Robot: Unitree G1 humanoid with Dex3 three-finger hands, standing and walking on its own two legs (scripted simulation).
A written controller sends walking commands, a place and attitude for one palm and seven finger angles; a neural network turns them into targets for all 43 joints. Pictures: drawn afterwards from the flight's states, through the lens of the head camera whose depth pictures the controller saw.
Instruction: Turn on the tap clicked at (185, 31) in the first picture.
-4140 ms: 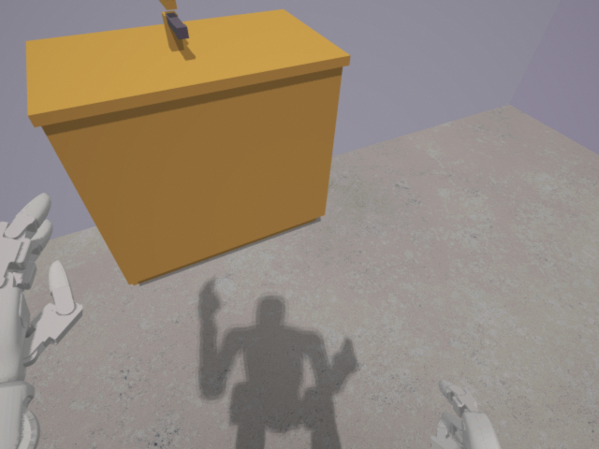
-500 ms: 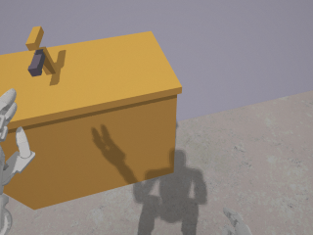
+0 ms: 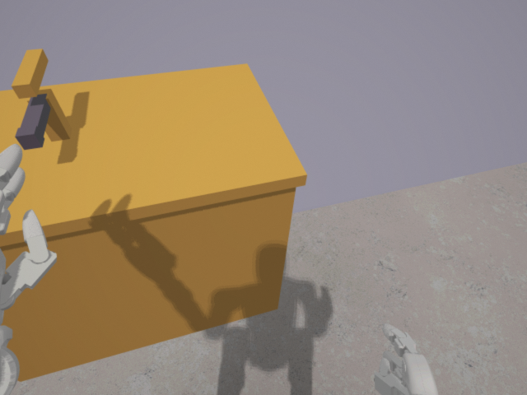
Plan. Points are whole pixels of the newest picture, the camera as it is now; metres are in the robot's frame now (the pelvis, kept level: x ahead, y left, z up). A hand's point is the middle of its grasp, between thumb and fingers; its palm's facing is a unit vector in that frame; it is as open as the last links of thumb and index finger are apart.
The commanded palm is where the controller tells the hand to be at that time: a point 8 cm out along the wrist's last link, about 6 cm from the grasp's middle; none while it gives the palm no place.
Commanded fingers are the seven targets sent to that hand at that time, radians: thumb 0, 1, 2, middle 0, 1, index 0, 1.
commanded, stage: come to a stop and stand still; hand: left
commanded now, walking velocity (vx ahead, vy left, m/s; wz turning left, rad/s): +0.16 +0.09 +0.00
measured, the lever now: (30, 137) +0.47 +0.43 +0.13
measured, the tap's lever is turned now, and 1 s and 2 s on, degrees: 0 0 0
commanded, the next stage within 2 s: look again from close up in 0.94 s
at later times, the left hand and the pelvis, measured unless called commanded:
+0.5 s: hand (72, 249) +0.24 +0.23 +0.17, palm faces +0.37 -0.82 -0.43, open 7.4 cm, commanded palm +0.18 +0.27 +0.18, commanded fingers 0.00 0.90 0.90 -0.20 -0.30 -0.20 -0.30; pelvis +0.02 -0.01 +0.00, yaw -1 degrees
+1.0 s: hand (63, 271) +0.21 +0.23 +0.17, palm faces +0.39 -0.81 -0.43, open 7.4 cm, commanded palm +0.15 +0.26 +0.18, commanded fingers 0.00 0.90 0.90 -0.20 -0.30 -0.20 -0.30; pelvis -0.01 -0.02 +0.01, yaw -1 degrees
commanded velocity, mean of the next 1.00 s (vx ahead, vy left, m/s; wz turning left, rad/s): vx -0.03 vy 0.01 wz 0.00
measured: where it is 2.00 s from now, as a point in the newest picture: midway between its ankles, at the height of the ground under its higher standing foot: outside the picture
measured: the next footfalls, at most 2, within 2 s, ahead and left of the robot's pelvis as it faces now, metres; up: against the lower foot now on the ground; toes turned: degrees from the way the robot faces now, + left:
right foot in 0.10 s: +0.04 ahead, -0.11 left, +0.00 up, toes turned -4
left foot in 0.38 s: +0.07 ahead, +0.10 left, +0.00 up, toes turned +0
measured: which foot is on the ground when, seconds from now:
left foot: down 0.00-0.14, up 0.16-0.36, down 0.38-1.00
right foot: up 0.00-0.08, down 0.10-1.00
